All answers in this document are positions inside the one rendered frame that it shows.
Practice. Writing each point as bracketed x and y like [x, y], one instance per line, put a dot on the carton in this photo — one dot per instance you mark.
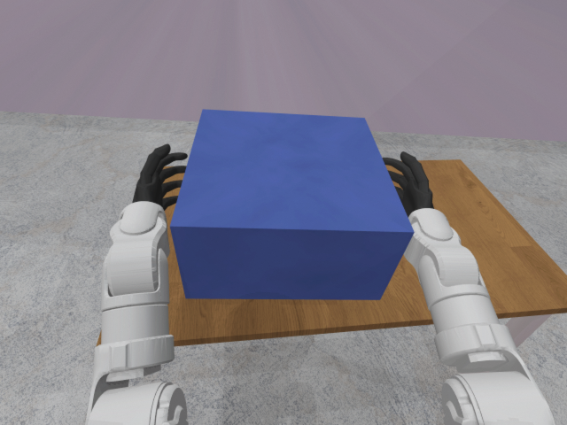
[287, 206]

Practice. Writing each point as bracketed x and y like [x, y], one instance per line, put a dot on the right robot forearm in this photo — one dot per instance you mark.
[469, 334]

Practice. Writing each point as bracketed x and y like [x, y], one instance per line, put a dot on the robot left hand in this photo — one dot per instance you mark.
[150, 186]

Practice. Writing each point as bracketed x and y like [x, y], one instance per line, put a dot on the right robot upper arm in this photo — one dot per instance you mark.
[496, 398]

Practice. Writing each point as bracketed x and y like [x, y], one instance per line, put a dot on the robot right hand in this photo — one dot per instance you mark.
[415, 193]

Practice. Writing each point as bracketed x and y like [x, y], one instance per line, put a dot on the table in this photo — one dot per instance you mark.
[523, 282]

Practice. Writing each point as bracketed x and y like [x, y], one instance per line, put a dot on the left robot forearm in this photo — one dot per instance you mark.
[135, 338]

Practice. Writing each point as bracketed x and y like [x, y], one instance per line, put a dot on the left robot upper arm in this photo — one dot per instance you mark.
[159, 403]

